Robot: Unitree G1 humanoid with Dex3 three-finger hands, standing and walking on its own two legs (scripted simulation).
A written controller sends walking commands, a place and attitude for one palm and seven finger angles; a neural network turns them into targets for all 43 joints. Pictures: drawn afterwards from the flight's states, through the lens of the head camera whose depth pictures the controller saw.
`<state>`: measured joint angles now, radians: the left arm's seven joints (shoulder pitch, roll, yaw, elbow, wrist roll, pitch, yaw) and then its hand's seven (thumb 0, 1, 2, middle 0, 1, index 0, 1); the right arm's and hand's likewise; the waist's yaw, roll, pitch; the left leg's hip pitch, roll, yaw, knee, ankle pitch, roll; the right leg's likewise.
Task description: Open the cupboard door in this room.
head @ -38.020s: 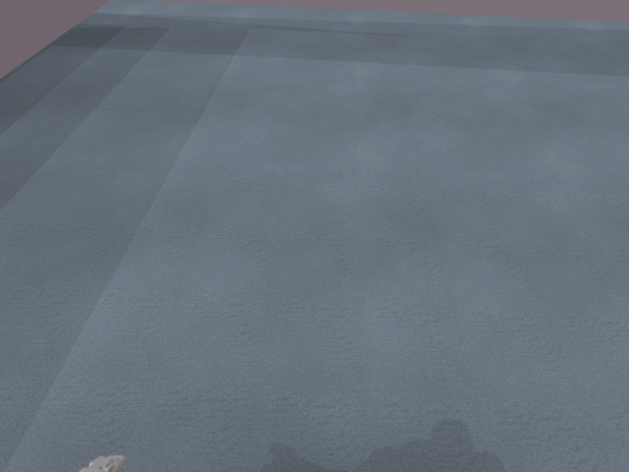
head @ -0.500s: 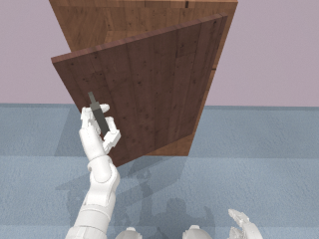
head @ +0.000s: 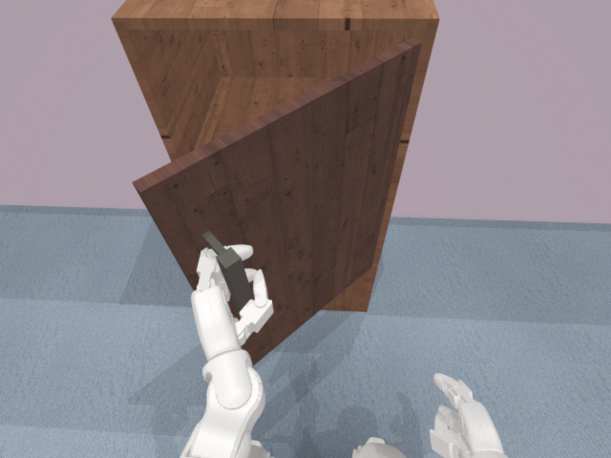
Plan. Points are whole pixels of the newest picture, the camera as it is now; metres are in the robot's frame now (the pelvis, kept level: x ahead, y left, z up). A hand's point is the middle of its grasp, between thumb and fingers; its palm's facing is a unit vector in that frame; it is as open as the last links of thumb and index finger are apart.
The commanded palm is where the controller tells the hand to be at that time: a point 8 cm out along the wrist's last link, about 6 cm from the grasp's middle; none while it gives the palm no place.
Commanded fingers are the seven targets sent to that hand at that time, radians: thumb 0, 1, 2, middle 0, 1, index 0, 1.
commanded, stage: open thumb and fingers to let go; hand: left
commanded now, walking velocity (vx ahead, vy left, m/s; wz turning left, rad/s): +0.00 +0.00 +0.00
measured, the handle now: (229, 276) +0.34 +0.12 +0.05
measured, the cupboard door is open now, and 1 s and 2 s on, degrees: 44 46 46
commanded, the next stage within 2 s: slide the hand sideways off the handle in 0.66 s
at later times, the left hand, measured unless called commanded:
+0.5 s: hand (261, 297) +0.31 +0.08 +0.05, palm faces +0.37 -0.93 -0.02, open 14.1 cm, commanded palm +0.26 +0.13 +0.05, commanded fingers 0.00 -0.50 0.30 -0.20 -0.60 -0.20 -0.60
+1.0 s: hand (250, 325) +0.27 +0.08 +0.05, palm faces -0.16 -0.99 -0.03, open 16.1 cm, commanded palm +0.25 +0.13 +0.05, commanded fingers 0.00 -0.50 0.30 -0.15 -0.30 -0.15 -0.30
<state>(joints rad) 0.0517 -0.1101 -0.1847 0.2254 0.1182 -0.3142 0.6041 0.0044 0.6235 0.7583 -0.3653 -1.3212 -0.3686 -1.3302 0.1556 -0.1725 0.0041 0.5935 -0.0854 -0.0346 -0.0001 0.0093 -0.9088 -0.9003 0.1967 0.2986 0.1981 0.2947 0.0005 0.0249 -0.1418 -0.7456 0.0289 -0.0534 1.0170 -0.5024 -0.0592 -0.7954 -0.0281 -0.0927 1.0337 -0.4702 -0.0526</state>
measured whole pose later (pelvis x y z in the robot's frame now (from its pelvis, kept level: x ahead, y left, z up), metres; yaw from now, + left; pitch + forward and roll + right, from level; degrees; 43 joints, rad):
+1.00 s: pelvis -0.02 +0.03 -0.01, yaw +0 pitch +12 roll +0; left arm 0.02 0.07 -0.20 0.20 -0.06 -0.34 0.04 -0.01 -0.50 0.30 -0.24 -0.38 -0.18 -0.40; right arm 0.22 -0.22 0.02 0.53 0.00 -0.07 -0.02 0.01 -0.91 -0.90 0.20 0.30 0.20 0.29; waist 0.01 0.05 -0.10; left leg -0.77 0.00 -0.04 1.07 -0.50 -0.02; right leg -0.81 -0.05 -0.07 1.05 -0.45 -0.02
